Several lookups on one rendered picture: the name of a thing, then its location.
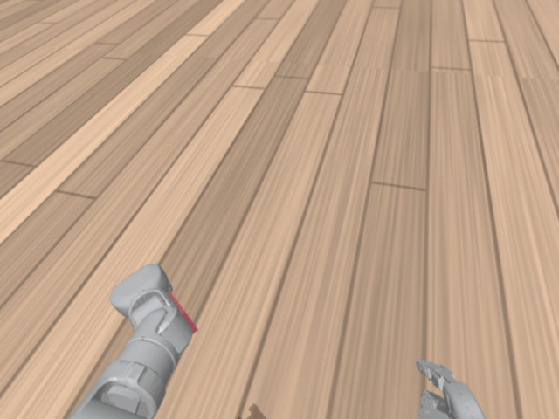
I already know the left robot arm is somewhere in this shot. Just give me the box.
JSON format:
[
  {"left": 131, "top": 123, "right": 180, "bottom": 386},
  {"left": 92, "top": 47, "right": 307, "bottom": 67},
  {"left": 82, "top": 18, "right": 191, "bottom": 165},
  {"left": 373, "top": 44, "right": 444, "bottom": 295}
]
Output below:
[{"left": 67, "top": 288, "right": 193, "bottom": 419}]

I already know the cube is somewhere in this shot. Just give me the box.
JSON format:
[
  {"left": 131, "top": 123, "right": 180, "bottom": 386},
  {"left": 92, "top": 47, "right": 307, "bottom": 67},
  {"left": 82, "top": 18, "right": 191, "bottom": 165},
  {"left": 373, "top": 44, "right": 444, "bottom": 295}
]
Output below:
[{"left": 168, "top": 291, "right": 198, "bottom": 333}]

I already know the right robot hand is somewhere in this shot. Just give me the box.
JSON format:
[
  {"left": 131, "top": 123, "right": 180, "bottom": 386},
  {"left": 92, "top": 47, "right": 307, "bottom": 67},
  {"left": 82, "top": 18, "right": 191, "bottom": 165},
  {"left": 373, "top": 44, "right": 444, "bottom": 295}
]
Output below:
[{"left": 417, "top": 359, "right": 486, "bottom": 419}]

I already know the left robot hand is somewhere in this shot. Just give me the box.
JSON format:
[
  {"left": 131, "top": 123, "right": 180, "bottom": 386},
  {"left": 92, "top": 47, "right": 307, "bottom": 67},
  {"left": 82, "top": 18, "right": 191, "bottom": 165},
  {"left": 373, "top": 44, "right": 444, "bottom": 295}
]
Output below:
[{"left": 109, "top": 264, "right": 173, "bottom": 318}]

